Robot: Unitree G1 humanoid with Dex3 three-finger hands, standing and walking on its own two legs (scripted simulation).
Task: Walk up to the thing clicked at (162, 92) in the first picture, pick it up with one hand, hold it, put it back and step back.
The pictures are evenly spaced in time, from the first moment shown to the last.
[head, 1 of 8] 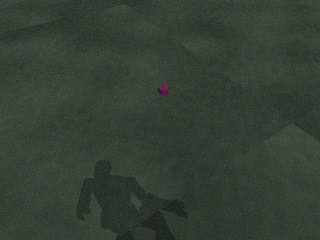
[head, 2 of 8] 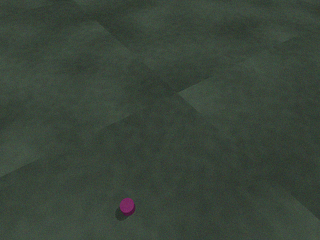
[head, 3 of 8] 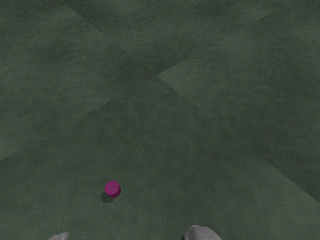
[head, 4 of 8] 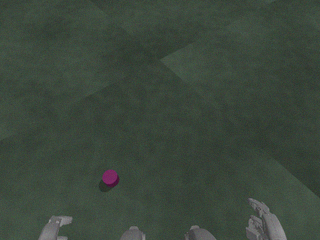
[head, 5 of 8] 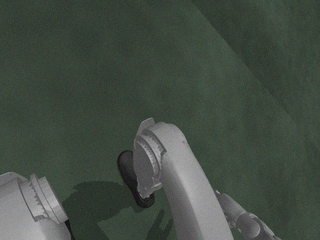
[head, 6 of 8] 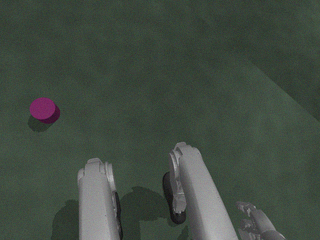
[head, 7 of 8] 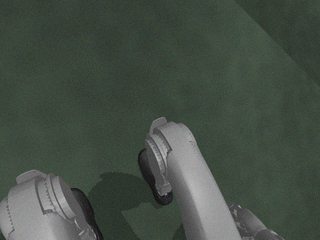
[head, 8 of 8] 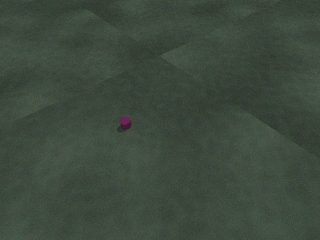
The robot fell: no
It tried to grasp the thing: no
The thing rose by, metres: 0.00
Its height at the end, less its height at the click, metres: +0.00
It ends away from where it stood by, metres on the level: 0.00
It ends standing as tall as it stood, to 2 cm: yes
